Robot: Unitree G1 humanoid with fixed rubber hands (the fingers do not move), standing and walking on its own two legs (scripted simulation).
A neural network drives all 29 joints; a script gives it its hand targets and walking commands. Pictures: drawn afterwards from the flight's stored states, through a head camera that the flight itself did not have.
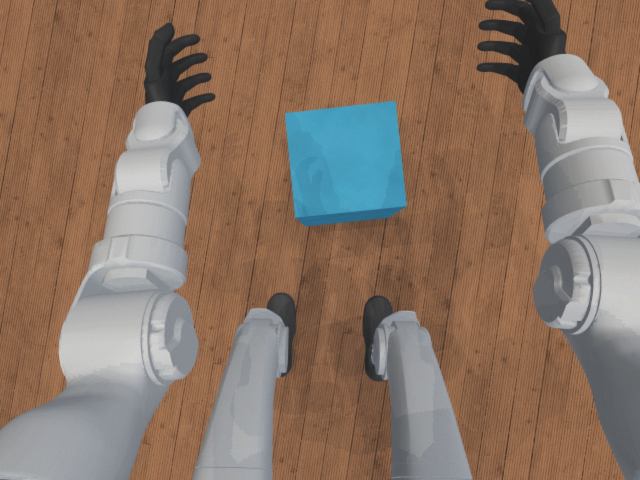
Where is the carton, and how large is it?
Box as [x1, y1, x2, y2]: [285, 101, 406, 225]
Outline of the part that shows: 395,101 285,113 295,217 303,224 313,225 388,217 406,205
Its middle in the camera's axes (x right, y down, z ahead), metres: +0.05 -0.15 +0.85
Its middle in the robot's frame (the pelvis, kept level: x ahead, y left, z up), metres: +0.52 -0.01 -0.52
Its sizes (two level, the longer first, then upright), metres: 0.210 0.200 0.250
